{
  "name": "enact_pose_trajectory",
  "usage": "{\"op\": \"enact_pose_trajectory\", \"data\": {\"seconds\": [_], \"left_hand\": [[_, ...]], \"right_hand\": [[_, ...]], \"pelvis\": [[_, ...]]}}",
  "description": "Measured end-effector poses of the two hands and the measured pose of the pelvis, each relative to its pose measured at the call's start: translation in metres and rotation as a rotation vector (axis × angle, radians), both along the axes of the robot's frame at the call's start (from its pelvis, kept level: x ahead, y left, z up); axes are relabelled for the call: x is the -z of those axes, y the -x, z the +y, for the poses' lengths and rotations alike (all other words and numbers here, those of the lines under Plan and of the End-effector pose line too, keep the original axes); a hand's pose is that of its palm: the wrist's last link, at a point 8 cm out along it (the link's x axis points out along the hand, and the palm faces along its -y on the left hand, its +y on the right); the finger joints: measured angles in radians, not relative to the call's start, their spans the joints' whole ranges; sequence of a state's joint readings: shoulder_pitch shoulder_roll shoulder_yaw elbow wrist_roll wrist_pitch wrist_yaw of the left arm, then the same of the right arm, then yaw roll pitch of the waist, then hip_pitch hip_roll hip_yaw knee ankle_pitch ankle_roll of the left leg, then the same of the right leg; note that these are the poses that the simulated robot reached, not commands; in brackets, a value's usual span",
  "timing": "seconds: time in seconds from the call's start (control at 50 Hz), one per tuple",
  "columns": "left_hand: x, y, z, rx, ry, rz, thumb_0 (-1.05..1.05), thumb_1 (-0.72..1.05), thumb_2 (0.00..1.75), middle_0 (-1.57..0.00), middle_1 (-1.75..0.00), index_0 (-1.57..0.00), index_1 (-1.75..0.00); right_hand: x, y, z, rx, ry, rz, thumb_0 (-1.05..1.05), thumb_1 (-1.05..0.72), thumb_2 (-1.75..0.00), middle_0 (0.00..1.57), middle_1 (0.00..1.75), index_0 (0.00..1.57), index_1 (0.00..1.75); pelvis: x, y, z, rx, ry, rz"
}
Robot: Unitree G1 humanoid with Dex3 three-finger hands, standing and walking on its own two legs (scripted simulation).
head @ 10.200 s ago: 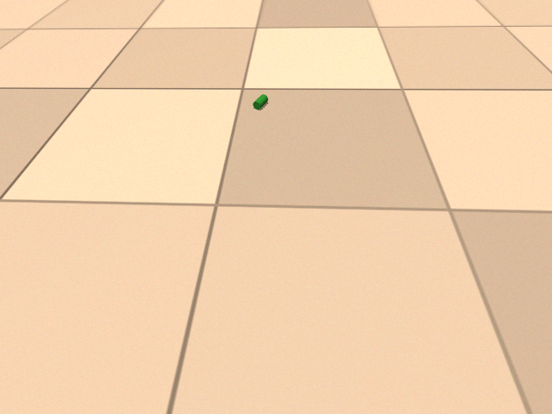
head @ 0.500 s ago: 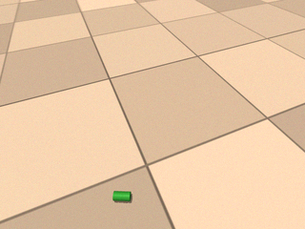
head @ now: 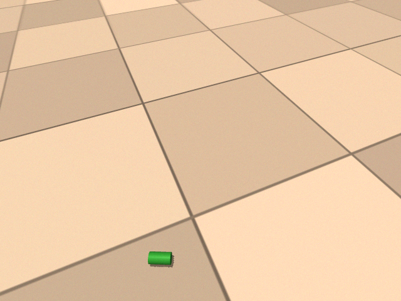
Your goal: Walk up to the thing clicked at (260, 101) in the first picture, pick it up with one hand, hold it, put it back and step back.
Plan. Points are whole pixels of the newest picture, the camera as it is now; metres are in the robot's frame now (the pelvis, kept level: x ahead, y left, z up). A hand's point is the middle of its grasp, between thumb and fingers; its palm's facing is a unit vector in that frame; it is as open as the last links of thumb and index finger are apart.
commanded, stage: stand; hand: left
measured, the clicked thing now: (160, 258) +0.45 +0.27 -0.76
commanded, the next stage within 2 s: walk up in 0.02 s
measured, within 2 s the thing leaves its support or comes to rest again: neither
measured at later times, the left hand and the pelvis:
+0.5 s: hand out of the picture +0.05 +0.32 -0.18, palm faces -0.01 -0.94 -0.35, open 7.4 cm; pelvis -0.09 +0.06 -0.02, yaw +1 degrees
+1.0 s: hand out of the picture -0.09 +0.30 -0.16, palm faces -0.05 -0.91 -0.41, open 7.4 cm; pelvis -0.21 +0.04 -0.03, yaw -2 degrees
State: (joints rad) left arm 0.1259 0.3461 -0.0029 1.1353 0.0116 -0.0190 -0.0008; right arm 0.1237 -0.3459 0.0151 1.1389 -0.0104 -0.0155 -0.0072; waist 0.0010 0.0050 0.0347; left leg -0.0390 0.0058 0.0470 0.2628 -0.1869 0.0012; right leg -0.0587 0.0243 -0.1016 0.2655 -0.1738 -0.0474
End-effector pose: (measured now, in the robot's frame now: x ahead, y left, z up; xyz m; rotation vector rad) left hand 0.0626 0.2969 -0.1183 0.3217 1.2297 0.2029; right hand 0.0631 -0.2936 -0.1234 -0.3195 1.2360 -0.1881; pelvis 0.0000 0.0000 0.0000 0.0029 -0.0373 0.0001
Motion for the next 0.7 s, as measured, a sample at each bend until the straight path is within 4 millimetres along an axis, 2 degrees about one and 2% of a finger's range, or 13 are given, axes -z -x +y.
{"op": "enact_pose_trajectory", "data": {"seconds": [0.06,0.16,0.24,0.32,0.42,0.48,0.54,0.62,0.7], "left_hand": [[0.000,-0.002,0.001,-0.017,-0.001,-0.010,0.00,0.90,0.89,-0.20,-0.30,-0.21,-0.30],[0.004,0.000,0.012,-0.033,-0.021,-0.030,0.00,0.90,0.89,-0.20,-0.30,-0.21,-0.30],[0.007,0.003,0.024,-0.007,-0.039,-0.038,0.00,0.90,0.89,-0.20,-0.30,-0.21,-0.30],[0.014,0.004,0.037,0.029,-0.041,-0.056,0.00,0.90,0.89,-0.20,-0.30,-0.21,-0.30],[0.031,0.008,0.058,0.038,-0.007,-0.101,0.00,0.90,0.89,-0.20,-0.30,-0.21,-0.30],[0.030,0.019,0.065,0.027,-0.001,-0.085,0.00,0.90,0.89,-0.20,-0.30,-0.21,-0.30],[0.026,0.035,0.070,0.011,0.001,-0.068,0.00,0.90,0.89,-0.20,-0.30,-0.21,-0.30],[0.022,0.062,0.074,0.019,-0.016,-0.035,0.00,0.90,0.89,-0.20,-0.30,-0.21,-0.30],[0.021,0.086,0.071,0.044,-0.037,-0.008,0.00,0.90,0.89,-0.20,-0.30,-0.21,-0.30]], "right_hand": [[0.001,-0.001,-0.002,0.003,0.003,0.004,0.01,-0.90,-0.89,0.20,0.30,0.21,0.30],[0.003,0.001,-0.009,0.007,0.028,0.011,0.01,-0.90,-0.89,0.20,0.30,0.21,0.30],[0.000,0.011,-0.009,0.013,0.059,0.014,0.01,-0.90,-0.89,0.20,0.30,0.21,0.30],[-0.001,0.030,-0.002,0.013,0.089,0.017,0.00,-0.91,-0.89,0.20,0.30,0.21,0.30],[0.006,0.069,0.017,0.000,0.133,0.049,0.00,-0.91,-0.89,0.20,0.30,0.21,0.30],[0.001,0.093,0.034,0.010,0.113,0.074,0.01,-0.91,-0.89,0.20,0.30,0.21,0.30],[-0.006,0.109,0.043,0.017,0.107,0.083,0.01,-0.90,-0.89,0.20,0.30,0.21,0.30],[-0.008,0.116,0.044,0.022,0.108,0.043,0.01,-0.90,-0.89,0.21,0.30,0.21,0.31],[-0.004,0.118,0.035,0.019,0.109,-0.024,0.01,-0.90,-0.89,0.21,0.30,0.21,0.31]], "pelvis": [[0.001,0.003,-0.001,0.000,0.001,0.006],[0.008,0.023,0.001,0.005,0.006,0.012],[0.011,0.039,0.010,0.015,-0.009,0.016],[0.017,0.055,0.026,0.009,-0.007,0.026],[0.032,0.077,0.051,-0.010,-0.009,0.011],[0.026,0.088,0.056,-0.017,0.011,0.005],[0.019,0.096,0.057,-0.008,0.025,0.020],[0.016,0.112,0.057,0.015,0.030,0.027],[0.020,0.132,0.053,0.045,0.028,0.025]]}}
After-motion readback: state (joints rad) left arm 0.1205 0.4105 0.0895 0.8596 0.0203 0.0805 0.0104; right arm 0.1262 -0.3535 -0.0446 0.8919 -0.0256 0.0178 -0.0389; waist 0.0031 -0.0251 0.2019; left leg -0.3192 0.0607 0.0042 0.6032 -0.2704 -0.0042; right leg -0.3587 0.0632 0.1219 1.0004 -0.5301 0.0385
